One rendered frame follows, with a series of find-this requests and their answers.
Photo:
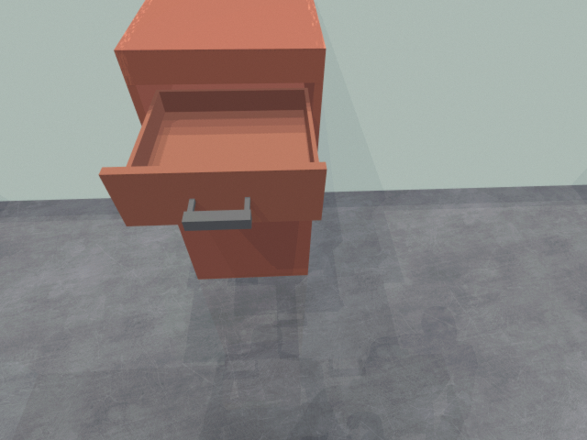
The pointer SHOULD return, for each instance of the handle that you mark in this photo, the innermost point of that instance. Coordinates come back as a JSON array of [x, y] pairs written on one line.
[[216, 220]]

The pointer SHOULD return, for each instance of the cabinet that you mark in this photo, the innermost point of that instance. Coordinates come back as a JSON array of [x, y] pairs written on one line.
[[230, 44]]

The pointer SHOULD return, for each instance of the drawer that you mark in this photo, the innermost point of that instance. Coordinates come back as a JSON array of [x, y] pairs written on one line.
[[218, 146]]

